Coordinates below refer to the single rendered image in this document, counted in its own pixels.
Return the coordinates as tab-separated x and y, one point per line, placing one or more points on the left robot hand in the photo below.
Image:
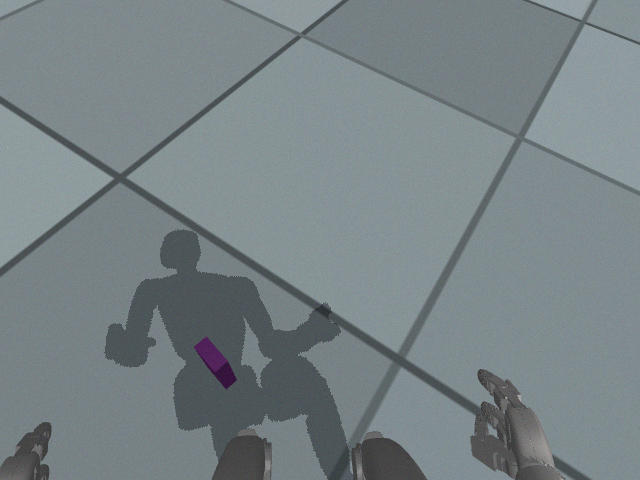
25	464

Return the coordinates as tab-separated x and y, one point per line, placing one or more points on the carton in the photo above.
216	362

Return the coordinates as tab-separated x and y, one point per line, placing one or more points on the right robot hand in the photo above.
522	440

